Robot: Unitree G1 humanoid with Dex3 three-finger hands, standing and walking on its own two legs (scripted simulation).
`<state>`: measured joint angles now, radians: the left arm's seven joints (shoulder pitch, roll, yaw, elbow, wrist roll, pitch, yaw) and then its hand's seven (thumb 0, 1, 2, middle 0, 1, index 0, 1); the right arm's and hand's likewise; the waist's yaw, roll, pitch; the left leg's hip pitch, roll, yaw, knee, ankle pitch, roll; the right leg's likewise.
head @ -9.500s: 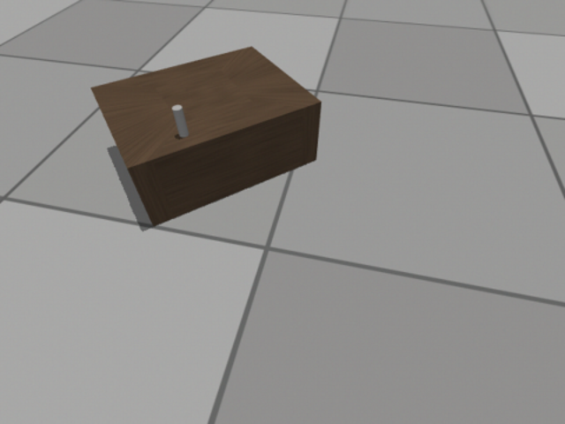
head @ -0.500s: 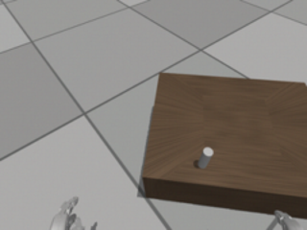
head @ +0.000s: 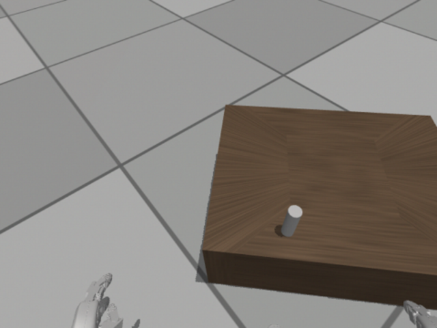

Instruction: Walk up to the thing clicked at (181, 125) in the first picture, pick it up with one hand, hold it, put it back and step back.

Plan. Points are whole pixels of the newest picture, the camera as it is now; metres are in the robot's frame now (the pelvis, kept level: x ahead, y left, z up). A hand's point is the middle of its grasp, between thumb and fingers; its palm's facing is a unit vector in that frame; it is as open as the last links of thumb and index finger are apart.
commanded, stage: go down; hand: right
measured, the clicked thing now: (291, 221) +0.48 -0.18 -0.29
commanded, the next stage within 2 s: approach in 1.50 s
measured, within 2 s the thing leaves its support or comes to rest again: neither
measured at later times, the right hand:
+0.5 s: hand out of the picture +0.14 -0.28 -0.07, palm faces +0.09 +0.95 -0.30, open 17.3 cm
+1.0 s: hand (412, 288) +0.23 -0.31 -0.04, palm faces +0.17 +0.95 -0.25, open 17.1 cm
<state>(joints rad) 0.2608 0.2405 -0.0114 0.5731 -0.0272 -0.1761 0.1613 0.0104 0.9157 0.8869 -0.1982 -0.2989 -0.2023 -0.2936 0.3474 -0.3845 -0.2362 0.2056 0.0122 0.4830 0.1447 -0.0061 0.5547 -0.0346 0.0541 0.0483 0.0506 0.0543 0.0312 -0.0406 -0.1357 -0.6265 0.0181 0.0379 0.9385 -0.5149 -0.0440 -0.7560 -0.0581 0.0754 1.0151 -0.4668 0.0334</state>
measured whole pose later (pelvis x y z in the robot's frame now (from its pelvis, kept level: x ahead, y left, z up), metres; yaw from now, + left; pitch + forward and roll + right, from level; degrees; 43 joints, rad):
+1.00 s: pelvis +0.00 +0.00 +0.00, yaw +0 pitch +12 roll +3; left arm 0.26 0.25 -0.03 0.65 -0.01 -0.23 0.21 0.01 0.89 0.89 -0.21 -0.30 -0.21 -0.30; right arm 0.12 -0.49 -0.38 0.35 0.10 0.34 0.24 -0.01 0.45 -0.05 0.07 0.04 0.06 0.05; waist 0.04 -0.03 -0.11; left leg -0.65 0.02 0.04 0.95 -0.51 -0.04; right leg -0.78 -0.06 0.08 1.03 -0.46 0.03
